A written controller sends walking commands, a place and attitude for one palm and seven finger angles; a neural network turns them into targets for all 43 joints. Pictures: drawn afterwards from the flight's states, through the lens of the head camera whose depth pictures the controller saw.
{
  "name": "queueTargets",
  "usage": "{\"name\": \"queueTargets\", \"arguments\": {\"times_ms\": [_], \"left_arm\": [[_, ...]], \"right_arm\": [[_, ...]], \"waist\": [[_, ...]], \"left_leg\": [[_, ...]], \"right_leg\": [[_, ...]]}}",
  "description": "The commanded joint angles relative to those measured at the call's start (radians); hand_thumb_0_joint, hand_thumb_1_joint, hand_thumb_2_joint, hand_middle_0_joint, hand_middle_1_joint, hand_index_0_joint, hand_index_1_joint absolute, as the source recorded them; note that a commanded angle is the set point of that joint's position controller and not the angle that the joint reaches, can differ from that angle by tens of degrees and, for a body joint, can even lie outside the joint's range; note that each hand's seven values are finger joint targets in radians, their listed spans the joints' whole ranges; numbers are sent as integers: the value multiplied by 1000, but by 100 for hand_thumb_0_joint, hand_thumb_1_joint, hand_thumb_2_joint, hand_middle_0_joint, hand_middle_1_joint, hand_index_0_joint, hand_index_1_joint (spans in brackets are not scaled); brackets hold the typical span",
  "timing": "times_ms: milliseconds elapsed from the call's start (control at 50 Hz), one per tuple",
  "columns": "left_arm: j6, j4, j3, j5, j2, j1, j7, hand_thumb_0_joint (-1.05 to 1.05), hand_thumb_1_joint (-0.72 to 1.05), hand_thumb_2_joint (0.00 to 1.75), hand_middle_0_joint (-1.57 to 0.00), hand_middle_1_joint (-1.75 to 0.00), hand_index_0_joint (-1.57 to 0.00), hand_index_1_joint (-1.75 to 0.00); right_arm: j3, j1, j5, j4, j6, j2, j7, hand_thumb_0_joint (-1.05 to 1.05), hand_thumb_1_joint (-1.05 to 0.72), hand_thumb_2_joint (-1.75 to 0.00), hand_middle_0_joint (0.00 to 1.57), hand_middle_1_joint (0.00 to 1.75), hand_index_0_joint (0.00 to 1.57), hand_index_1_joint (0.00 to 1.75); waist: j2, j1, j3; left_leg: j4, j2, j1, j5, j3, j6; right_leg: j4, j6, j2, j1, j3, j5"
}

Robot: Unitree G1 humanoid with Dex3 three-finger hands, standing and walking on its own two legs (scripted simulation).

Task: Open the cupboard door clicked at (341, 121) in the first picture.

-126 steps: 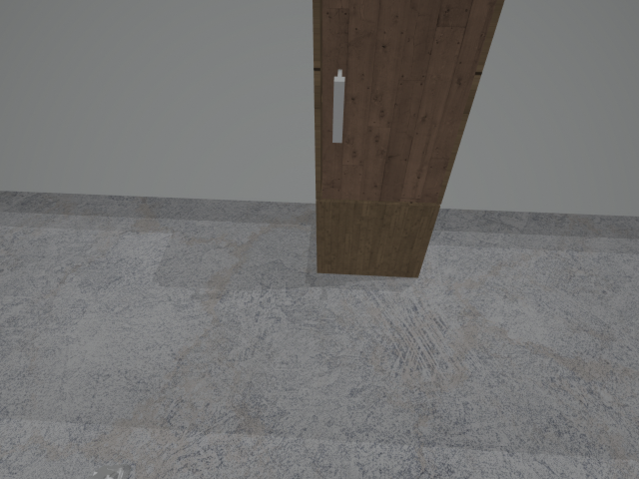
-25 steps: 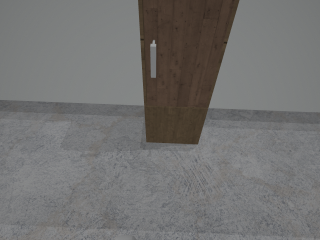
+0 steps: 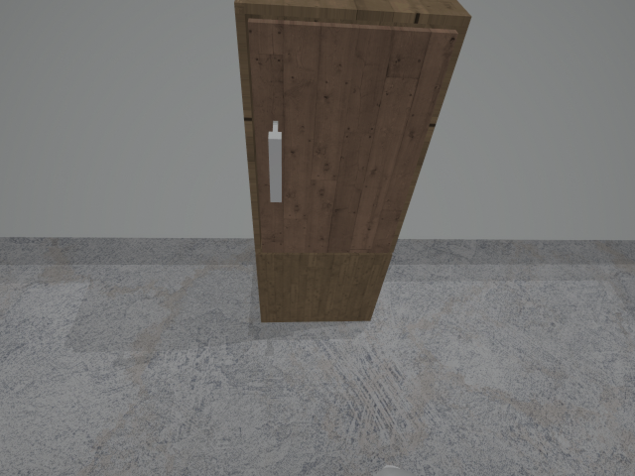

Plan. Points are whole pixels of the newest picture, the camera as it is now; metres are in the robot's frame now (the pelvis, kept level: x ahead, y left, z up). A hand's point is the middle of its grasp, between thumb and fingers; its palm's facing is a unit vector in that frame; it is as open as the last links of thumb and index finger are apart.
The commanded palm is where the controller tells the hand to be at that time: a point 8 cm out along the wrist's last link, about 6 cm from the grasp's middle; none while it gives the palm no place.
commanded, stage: take the last steps up to it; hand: left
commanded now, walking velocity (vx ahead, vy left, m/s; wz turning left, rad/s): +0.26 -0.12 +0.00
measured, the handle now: (275, 162) +0.70 +0.12 -0.02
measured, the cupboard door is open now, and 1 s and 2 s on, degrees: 0 0 0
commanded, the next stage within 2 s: come to a stop and stand still in 0.24 s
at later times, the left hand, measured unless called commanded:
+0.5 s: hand (245, 462) +0.19 +0.11 -0.19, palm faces +0.07 -0.98 -0.17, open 7.2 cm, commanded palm none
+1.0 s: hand (250, 459) +0.19 +0.10 -0.19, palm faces +0.03 -0.96 -0.27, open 7.4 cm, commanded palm none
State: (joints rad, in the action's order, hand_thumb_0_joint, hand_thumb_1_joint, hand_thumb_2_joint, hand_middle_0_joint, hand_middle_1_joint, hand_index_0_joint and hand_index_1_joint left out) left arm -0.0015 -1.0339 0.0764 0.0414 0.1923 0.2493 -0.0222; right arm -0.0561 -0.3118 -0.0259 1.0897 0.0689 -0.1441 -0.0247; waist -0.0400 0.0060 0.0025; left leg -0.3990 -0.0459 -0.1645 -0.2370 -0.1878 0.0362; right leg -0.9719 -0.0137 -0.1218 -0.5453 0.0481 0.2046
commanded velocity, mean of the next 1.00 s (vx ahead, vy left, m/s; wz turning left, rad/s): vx -0.04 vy -0.02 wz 0.01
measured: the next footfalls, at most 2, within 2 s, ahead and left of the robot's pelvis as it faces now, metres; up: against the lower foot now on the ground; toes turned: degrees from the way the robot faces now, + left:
right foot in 0.20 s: +0.20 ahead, -0.18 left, +0.00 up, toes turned -8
left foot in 0.50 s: +0.22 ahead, +0.01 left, +0.00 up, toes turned +3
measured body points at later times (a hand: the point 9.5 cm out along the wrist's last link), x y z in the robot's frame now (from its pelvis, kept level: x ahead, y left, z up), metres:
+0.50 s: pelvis +0.17 -0.06 -0.01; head +0.19 -0.05 +0.44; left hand +0.18 +0.16 -0.18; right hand +0.22 -0.30 -0.16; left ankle +0.22 +0.03 -0.74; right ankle +0.16 -0.18 -0.75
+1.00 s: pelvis +0.14 -0.09 -0.03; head +0.13 -0.11 +0.42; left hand +0.19 +0.15 -0.17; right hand +0.23 -0.33 -0.18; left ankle +0.23 +0.02 -0.74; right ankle +0.16 -0.24 -0.74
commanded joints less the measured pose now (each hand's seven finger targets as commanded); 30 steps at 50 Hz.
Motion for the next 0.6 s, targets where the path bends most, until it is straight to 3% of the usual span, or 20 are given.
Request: {"name": "queueTargets", "arguments": {"times_ms": [0,60,100,140,160,180,200,220,240,260,300,380,420,440,460,480,500,520,540,580], "left_arm": [[1,52,-10,-5,-4,-38,-12,0,90,90,-20,-30,-20,-30],[-8,72,-11,-9,8,-107,-13,0,90,90,-20,-30,-20,-30],[-15,70,-6,-10,16,-91,-13,0,90,90,-20,-30,-20,-30],[-30,23,4,-9,49,42,-8,0,90,90,-20,-30,-20,-30],[-43,-16,15,-7,108,159,2,0,90,90,-20,-30,-20,-30],[-55,-47,38,-4,218,270,17,0,90,90,-20,-30,-20,-30],[-49,-47,32,-22,240,298,26,0,90,90,-20,-30,-20,-30],[-51,-35,29,-19,221,219,28,0,90,90,-20,-30,-20,-30],[-50,-17,15,-21,166,140,32,0,90,90,-20,-30,-20,-30],[-50,-3,4,-22,110,77,40,0,90,90,-20,-30,-20,-30],[-61,-1,-18,-16,55,49,46,0,90,90,-20,-30,-20,-30],[-55,1,-28,-12,49,35,57,0,90,90,-20,-30,-20,-30],[-39,-5,-31,-24,66,28,61,0,90,90,-20,-30,-20,-30],[-30,-8,-30,-30,74,28,63,0,90,90,-20,-30,-20,-30],[-17,-3,-28,-30,79,27,64,0,90,90,-20,-30,-20,-30],[-5,9,-25,-33,57,66,67,0,90,90,-20,-30,-20,-30],[7,14,-29,-33,45,91,72,0,90,90,-20,-30,-20,-30],[16,9,-30,-35,51,105,75,0,90,90,-20,-30,-20,-30],[27,7,-24,-33,68,91,75,0,90,90,-20,-30,-20,-30],[32,9,-17,-29,59,81,70,0,90,90,-20,-30,-20,-30]], "right_arm": [[-27,-104,-6,-20,6,-140,-2,0,-90,-90,20,30,20,30],[-34,-123,-11,-11,-3,-151,2,0,-90,-90,20,30,20,30],[-36,-107,-14,-11,-9,-163,1,0,-90,-90,20,30,20,30],[-33,-99,-10,-5,-17,-156,4,0,-90,-90,20,30,20,30],[-27,-109,-1,1,-15,-128,13,0,-90,-90,20,30,20,30],[-2,-143,10,-20,-11,-39,18,0,-90,-90,20,30,20,30],[-2,-80,11,-54,-20,-78,11,0,-90,-90,20,30,20,30],[-9,-53,12,-57,-21,-67,12,0,-90,-90,20,30,20,30],[-13,-37,7,-56,-22,-80,12,0,-90,-90,20,30,20,30],[-14,-33,2,-47,-28,-71,16,0,-90,-90,20,30,20,30],[-5,-58,-3,-32,-43,-38,17,0,-90,-90,20,30,20,30],[26,-72,6,-14,-51,17,8,0,-90,-90,20,30,20,30],[36,-56,16,-10,-53,2,0,0,-90,-90,20,30,20,30],[32,-56,19,-9,-56,-18,-2,0,-90,-90,20,30,20,30],[22,-63,21,-9,-55,-48,-3,0,-90,-90,20,30,20,30],[11,-48,15,-28,-53,-112,-6,0,-90,-90,20,30,20,30],[4,-32,14,-42,-58,-157,-11,0,-90,-90,20,30,20,30],[2,-4,17,-44,-60,-171,-20,0,-90,-90,20,30,20,30],[-2,19,14,-54,-66,-180,-30,0,-90,-90,20,30,20,30],[-10,93,7,-85,-75,-186,-33,0,-90,-90,20,30,20,30]], "waist": [[141,24,-123],[149,44,-130],[159,30,-109],[92,-35,-22],[-28,-88,50],[-306,-110,139],[-230,-124,143],[-236,-98,115],[-171,-67,55],[-87,-35,17],[-71,8,-17],[-30,21,8],[-62,16,25],[-67,20,29],[-20,24,26],[94,4,33],[214,-1,20],[328,-5,38],[303,3,33],[210,-7,35]], "left_leg": [[236,-262,-5,35,191,118],[201,-264,-12,60,183,112],[144,-266,-24,54,174,98],[-42,-203,-52,101,125,51],[-260,-147,-167,83,62,17],[-578,-13,-401,-295,0,-23],[-752,-3,-447,-395,114,-8],[-847,-30,-484,-326,156,-1],[-872,-63,-490,-243,168,-4],[-836,-90,-449,-173,170,-8],[-745,-90,-376,-132,146,-26],[-393,-50,-226,-117,111,-55],[-211,-24,-121,18,108,-60],[-109,-18,-57,124,104,-59],[-48,-44,12,326,123,-49],[-59,-145,75,646,204,-4],[-33,-242,75,873,279,60],[21,-301,91,1024,346,130],[35,-319,69,1002,354,172],[-3,-307,99,951,308,194]], "right_leg": [[176,-14,-13,-38,17,-26],[292,-4,13,39,45,1],[360,9,35,137,63,12],[494,28,89,371,103,-26],[541,59,11,576,6,8],[622,144,-248,770,-331,-17],[695,197,-299,695,-428,-39],[720,206,-281,628,-402,10],[725,203,-253,553,-329,30],[728,187,-208,471,-212,-15],[727,176,-170,362,-98,-201],[649,185,-143,348,-21,-553],[592,154,-104,364,1,-577],[548,128,-87,355,9,-541],[492,92,-69,316,19,-444],[443,44,-20,256,26,-272],[377,6,37,247,57,-34],[225,-15,74,219,50,279],[78,-14,78,199,-3,400],[-32,-10,73,125,-50,383]]}}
